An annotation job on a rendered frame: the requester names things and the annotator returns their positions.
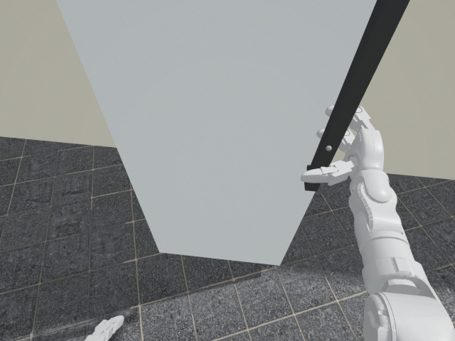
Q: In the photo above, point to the fridge door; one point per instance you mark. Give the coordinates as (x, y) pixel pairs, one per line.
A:
(214, 106)

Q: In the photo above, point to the robot right hand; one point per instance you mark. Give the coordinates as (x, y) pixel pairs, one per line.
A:
(366, 148)

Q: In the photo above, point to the robot right upper arm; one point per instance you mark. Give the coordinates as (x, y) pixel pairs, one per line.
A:
(403, 317)

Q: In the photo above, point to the handle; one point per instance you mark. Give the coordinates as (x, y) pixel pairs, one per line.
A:
(381, 26)

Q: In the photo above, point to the robot left hand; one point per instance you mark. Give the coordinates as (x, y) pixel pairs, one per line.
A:
(106, 329)

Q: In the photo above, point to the robot right forearm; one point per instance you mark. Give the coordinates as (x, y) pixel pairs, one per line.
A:
(389, 265)

